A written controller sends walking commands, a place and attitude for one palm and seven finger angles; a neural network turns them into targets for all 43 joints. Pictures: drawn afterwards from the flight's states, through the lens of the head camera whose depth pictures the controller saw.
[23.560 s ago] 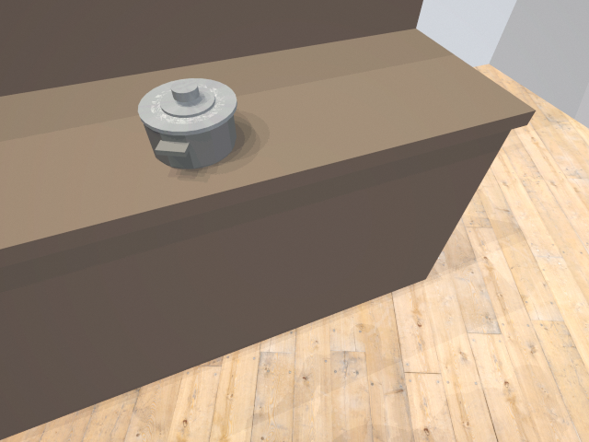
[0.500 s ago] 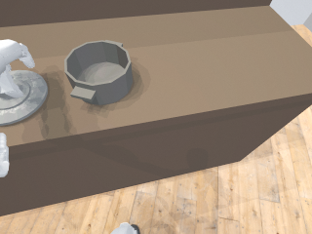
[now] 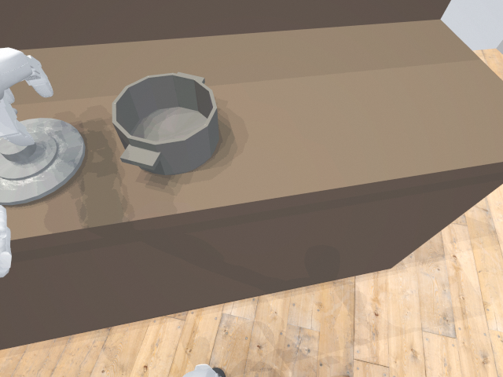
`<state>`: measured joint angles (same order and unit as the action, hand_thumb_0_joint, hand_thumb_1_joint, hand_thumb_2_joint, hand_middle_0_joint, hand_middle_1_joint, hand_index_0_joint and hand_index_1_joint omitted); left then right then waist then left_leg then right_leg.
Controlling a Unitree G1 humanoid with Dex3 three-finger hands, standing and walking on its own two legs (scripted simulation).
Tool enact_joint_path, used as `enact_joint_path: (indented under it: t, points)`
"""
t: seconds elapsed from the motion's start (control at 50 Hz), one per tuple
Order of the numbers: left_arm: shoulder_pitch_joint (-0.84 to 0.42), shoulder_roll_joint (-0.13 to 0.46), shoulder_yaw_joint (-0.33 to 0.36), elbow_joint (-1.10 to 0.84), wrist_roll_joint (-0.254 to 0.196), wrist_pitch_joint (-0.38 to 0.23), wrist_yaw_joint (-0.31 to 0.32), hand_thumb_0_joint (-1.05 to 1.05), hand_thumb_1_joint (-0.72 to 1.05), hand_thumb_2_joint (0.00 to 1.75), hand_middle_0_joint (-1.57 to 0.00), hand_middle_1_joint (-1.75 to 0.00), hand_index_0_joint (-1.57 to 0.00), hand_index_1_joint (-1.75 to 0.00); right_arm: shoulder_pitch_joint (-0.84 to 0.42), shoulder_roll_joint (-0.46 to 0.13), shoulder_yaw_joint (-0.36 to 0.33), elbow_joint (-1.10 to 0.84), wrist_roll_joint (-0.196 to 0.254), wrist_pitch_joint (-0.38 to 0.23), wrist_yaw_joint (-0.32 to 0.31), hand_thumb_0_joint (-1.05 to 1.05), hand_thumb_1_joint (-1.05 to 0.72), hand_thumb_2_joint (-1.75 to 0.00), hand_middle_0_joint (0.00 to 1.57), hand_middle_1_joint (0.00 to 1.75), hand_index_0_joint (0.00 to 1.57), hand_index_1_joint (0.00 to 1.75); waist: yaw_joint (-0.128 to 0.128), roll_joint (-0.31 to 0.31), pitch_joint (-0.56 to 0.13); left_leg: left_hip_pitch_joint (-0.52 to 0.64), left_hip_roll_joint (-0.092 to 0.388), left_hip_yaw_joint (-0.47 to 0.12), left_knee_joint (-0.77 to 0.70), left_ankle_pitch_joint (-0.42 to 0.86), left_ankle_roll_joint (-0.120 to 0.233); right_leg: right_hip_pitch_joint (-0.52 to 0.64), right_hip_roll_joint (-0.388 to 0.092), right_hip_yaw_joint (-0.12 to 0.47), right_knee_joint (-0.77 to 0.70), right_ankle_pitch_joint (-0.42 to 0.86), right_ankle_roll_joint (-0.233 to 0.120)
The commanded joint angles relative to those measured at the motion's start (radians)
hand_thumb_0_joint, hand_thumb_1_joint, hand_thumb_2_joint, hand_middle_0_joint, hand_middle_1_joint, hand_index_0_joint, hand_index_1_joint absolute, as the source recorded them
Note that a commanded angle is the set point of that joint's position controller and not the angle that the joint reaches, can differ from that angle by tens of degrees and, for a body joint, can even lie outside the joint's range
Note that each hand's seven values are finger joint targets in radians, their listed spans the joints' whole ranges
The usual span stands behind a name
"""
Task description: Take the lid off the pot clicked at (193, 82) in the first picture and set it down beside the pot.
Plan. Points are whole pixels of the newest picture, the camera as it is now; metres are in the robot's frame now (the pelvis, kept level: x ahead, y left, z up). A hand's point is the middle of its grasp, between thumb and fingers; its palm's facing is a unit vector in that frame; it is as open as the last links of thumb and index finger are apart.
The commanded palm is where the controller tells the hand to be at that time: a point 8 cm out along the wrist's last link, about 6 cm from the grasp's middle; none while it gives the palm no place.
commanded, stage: raise the empty hand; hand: left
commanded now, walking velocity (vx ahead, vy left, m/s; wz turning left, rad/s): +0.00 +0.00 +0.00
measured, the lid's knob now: (17, 146) +0.47 +0.35 +0.08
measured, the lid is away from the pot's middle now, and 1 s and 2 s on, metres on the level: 0.24 0.24 0.24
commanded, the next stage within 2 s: draw the hand back to the body in 0.90 s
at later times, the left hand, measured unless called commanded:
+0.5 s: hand out of the picture +0.47 +0.32 +0.21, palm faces -0.30 -0.11 -0.95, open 11.0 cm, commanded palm +0.48 +0.33 +0.27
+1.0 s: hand out of the picture +0.46 +0.32 +0.25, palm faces -0.30 -0.10 -0.95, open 11.0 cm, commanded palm +0.48 +0.32 +0.30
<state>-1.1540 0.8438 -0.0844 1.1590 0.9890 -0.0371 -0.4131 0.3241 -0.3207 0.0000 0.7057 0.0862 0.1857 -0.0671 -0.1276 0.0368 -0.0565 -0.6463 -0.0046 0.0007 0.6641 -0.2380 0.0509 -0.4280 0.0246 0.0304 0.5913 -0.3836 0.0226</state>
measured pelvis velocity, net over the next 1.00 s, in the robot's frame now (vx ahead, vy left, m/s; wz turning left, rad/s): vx -0.01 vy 0.01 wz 0.02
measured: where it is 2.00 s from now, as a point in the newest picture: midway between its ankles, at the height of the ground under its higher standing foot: outside the picture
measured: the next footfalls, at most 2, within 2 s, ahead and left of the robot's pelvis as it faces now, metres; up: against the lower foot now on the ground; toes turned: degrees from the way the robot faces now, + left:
none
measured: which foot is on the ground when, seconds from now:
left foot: down 0.00-1.00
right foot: down 0.00-1.00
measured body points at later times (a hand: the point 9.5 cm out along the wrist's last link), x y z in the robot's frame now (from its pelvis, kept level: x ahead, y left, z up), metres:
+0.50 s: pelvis +0.00 +0.00 +0.01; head +0.06 +0.01 +0.45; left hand +0.48 +0.33 +0.26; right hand +0.01 -0.29 -0.12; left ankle +0.05 +0.09 -0.72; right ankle -0.06 -0.15 -0.72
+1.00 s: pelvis -0.01 +0.01 +0.01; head +0.05 +0.01 +0.46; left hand +0.47 +0.33 +0.30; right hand +0.01 -0.28 -0.11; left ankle +0.05 +0.09 -0.72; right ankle -0.06 -0.15 -0.72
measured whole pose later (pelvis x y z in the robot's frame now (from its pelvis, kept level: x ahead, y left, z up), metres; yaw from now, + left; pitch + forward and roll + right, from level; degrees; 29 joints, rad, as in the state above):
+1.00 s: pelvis -0.01 +0.01 +0.01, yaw +1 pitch +9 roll -2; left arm -1.37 0.85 -0.17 1.16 1.02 0.05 -0.54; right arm 0.34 -0.32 0.00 0.73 0.08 0.17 -0.03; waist -0.12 0.03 -0.03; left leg -0.53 -0.03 0.00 0.56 -0.18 0.06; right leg -0.31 0.00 0.02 0.48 -0.33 0.03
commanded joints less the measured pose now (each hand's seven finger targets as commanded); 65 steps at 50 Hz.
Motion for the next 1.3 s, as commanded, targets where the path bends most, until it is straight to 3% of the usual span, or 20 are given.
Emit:
enact_joint_path:
  t: [0.0,0.04,0.12,0.2,0.24,0.32,0.36,0.46,0.6,0.66,0.74,0.82,0.84,0.9,0.94,0.96,1.06,1.14,1.22,1.28]
  points:
    - [-0.510,0.281,0.050,-0.217,-0.001,0.007,0.023,0.00,-0.10,0.83,-0.43,-0.70,-0.43,-0.70,0.118,-0.184,-0.070,-0.057,0.000,-0.011,-0.008,0.00,-0.90,-0.90,0.20,0.30,0.20,0.30,-0.011,0.121,-0.423,0.591,-0.017,-0.019,-0.011,0.354,0.032,-0.135,0.060,-0.058,-0.088,0.344,-0.057]
    - [-0.489,0.333,0.104,-0.230,-0.002,0.001,0.020,0.00,-0.10,0.83,-0.43,-0.70,-0.43,-0.70,0.120,-0.185,-0.072,-0.064,-0.001,-0.008,-0.004,0.00,-0.90,-0.90,0.20,0.30,0.20,0.30,0.004,0.114,-0.461,0.615,-0.015,-0.021,-0.004,0.425,0.033,-0.109,0.062,-0.057,-0.080,0.375,-0.055]
    - [-0.463,0.291,0.064,-0.213,-0.007,0.012,0.006,0.00,-0.10,0.83,-0.43,-0.70,-0.43,-0.70,0.099,-0.180,-0.064,-0.078,0.005,-0.001,0.002,0.00,-0.90,-0.90,0.20,0.30,0.20,0.30,0.005,0.085,-0.409,0.573,-0.023,-0.005,-0.016,0.410,0.035,-0.085,0.058,-0.060,-0.088,0.390,-0.055]
    - [-0.499,0.347,0.092,-0.220,-0.004,0.027,-0.002,0.00,-0.10,0.83,-0.43,-0.70,-0.43,-0.70,0.105,-0.185,-0.066,-0.079,0.004,0.007,0.004,0.00,-0.90,-0.90,0.20,0.30,0.20,0.30,0.001,0.061,-0.394,0.543,-0.025,-0.007,-0.043,0.298,0.039,-0.055,0.056,-0.057,-0.108,0.352,-0.052]
    - [-0.552,0.329,0.073,-0.259,0.000,0.024,-0.009,0.00,-0.10,0.83,-0.43,-0.70,-0.43,-0.70,0.098,-0.181,-0.070,-0.077,0.002,0.006,0.002,0.00,-0.90,-0.90,0.20,0.30,0.20,0.30,-0.003,0.105,-0.436,0.602,-0.023,-0.012,-0.034,0.355,0.041,-0.070,0.055,-0.053,-0.111,0.360,-0.053]
    - [-0.557,0.254,0.010,-0.232,-0.015,0.029,-0.032,0.00,-0.10,0.83,-0.43,-0.70,-0.43,-0.70,0.090,-0.182,-0.064,-0.069,0.007,0.002,0.006,0.00,-0.90,-0.90,0.20,0.30,0.20,0.30,-0.005,0.090,-0.364,0.586,-0.018,-0.016,-0.064,0.309,0.036,-0.084,0.055,-0.066,-0.123,0.325,-0.058]
    - [-0.598,0.310,0.051,-0.268,0.000,0.029,-0.028,0.00,-0.10,0.83,-0.43,-0.70,-0.43,-0.70,0.098,-0.185,-0.071,-0.066,0.002,0.006,0.008,0.00,-0.90,-0.90,0.20,0.30,0.20,0.30,-0.004,0.117,-0.418,0.620,-0.020,-0.026,-0.059,0.325,0.036,-0.081,0.056,-0.061,-0.125,0.321,-0.057]
    - [-0.543,0.329,0.076,-0.195,0.001,0.036,-0.036,0.00,-0.10,0.83,-0.43,-0.70,-0.43,-0.70,0.099,-0.181,-0.066,-0.069,0.003,0.003,0.014,0.00,-0.90,-0.90,0.20,0.30,0.20,0.30,0.005,0.070,-0.377,0.583,-0.027,-0.017,-0.064,0.334,0.038,-0.049,0.057,-0.064,-0.131,0.343,-0.055]
    - [-0.656,0.268,0.017,-0.276,0.009,0.061,-0.060,0.00,-0.10,0.83,-0.43,-0.70,-0.43,-0.70,0.080,-0.178,-0.073,-0.073,0.000,0.002,0.025,0.00,-0.90,-0.90,0.20,0.30,0.20,0.30,-0.001,0.128,-0.387,0.644,-0.022,-0.037,-0.093,0.314,0.033,-0.066,0.057,-0.069,-0.154,0.294,-0.060]
    - [-0.589,0.267,0.011,-0.137,0.002,0.075,-0.072,0.00,-0.10,0.83,-0.43,-0.70,-0.43,-0.70,0.089,-0.181,-0.060,-0.060,0.003,-0.004,0.019,0.00,-0.90,-0.90,0.20,0.30,0.20,0.30,-0.007,0.028,-0.282,0.548,-0.030,-0.021,-0.111,0.209,0.035,-0.049,0.056,-0.071,-0.168,0.271,-0.055]
    - [-0.759,0.281,-0.004,-0.283,0.026,0.080,-0.075,0.00,-0.10,0.83,-0.43,-0.70,-0.43,-0.70,0.083,-0.188,-0.067,-0.052,-0.002,-0.011,0.024,0.00,-0.90,-0.90,0.20,0.30,0.20,0.30,-0.002,0.131,-0.390,0.644,-0.023,-0.035,-0.127,0.221,0.033,-0.044,0.057,-0.065,-0.177,0.255,-0.061]
    - [-0.657,0.163,-0.067,-0.128,0.001,0.091,-0.100,0.00,-0.10,0.83,-0.43,-0.70,-0.43,-0.70,0.099,-0.181,-0.060,-0.039,0.006,-0.032,0.021,0.00,-0.90,-0.90,0.20,0.30,0.20,0.30,-0.009,0.043,-0.288,0.604,-0.023,-0.037,-0.150,0.174,0.031,-0.065,0.057,-0.081,-0.189,0.237,-0.060]
    - [-0.648,0.209,-0.040,-0.096,0.007,0.096,-0.097,0.00,-0.10,0.83,-0.43,-0.70,-0.43,-0.70,0.095,-0.189,-0.058,-0.031,0.001,-0.027,0.023,0.00,-0.90,-0.90,0.20,0.30,0.20,0.30,-0.010,0.020,-0.270,0.567,-0.024,-0.032,-0.149,0.152,0.031,-0.058,0.055,-0.075,-0.185,0.237,-0.056]
    - [-0.764,0.192,-0.074,-0.209,0.031,0.093,-0.094,0.00,-0.10,0.83,-0.43,-0.70,-0.43,-0.70,0.088,-0.187,-0.067,-0.037,-0.003,-0.024,0.029,0.00,-0.90,-0.90,0.20,0.30,0.20,0.30,-0.009,0.091,-0.345,0.614,-0.027,-0.036,-0.148,0.176,0.030,-0.055,0.055,-0.072,-0.187,0.243,-0.060]
    - [-0.750,0.250,-0.011,-0.225,0.038,0.082,-0.088,0.00,-0.10,0.83,-0.43,-0.70,-0.43,-0.70,0.100,-0.189,-0.071,-0.036,-0.007,-0.030,0.030,0.00,-0.90,-0.90,0.20,0.30,0.20,0.30,-0.001,0.100,-0.395,0.660,-0.026,-0.039,-0.128,0.253,0.032,-0.047,0.060,-0.069,-0.178,0.269,-0.061]
    - [-0.703,0.239,-0.017,-0.150,0.032,0.083,-0.091,0.00,-0.10,0.83,-0.43,-0.70,-0.43,-0.70,0.103,-0.184,-0.065,-0.037,-0.005,-0.032,0.025,0.00,-0.90,-0.90,0.20,0.30,0.20,0.30,-0.007,0.053,-0.345,0.617,-0.030,-0.036,-0.127,0.236,0.035,-0.051,0.060,-0.073,-0.176,0.275,-0.060]
    - [-0.642,0.249,0.007,-0.198,0.036,0.083,-0.081,0.00,-0.10,0.83,-0.43,-0.70,-0.43,-0.70,0.088,-0.179,-0.069,-0.066,-0.003,-0.020,0.033,0.00,-0.90,-0.90,0.20,0.30,0.20,0.30,0.014,0.085,-0.353,0.614,-0.028,-0.033,-0.123,0.290,0.027,-0.039,0.060,-0.074,-0.167,0.283,-0.062]
    - [-0.610,0.313,0.083,-0.342,0.028,0.087,-0.074,0.00,-0.10,0.83,-0.43,-0.70,-0.43,-0.70,0.064,-0.175,-0.078,-0.103,-0.006,-0.008,0.041,0.00,-0.90,-0.90,0.20,0.30,0.20,0.30,0.034,0.107,-0.442,0.663,-0.030,-0.031,-0.111,0.398,0.033,0.009,0.057,-0.064,-0.156,0.335,-0.062]
    - [-0.490,0.241,0.058,-0.375,-0.006,0.116,-0.085,0.00,-0.10,0.83,-0.43,-0.70,-0.43,-0.70,0.034,-0.165,-0.076,-0.133,0.003,-0.002,0.046,0.00,-0.90,-0.90,0.20,0.30,0.20,0.30,0.039,0.073,-0.375,0.647,-0.031,-0.026,-0.119,0.396,0.036,0.010,0.058,-0.073,-0.165,0.332,-0.065]
    - [-0.479,0.321,0.120,-0.458,-0.008,0.131,-0.085,0.00,-0.10,0.83,-0.43,-0.70,-0.43,-0.70,0.003,-0.162,-0.073,-0.149,0.002,0.007,0.045,0.00,-0.90,-0.90,0.20,0.30,0.20,0.30,0.045,0.068,-0.406,0.629,-0.036,-0.024,-0.124,0.370,0.043,0.050,0.053,-0.065,-0.168,0.339,-0.058]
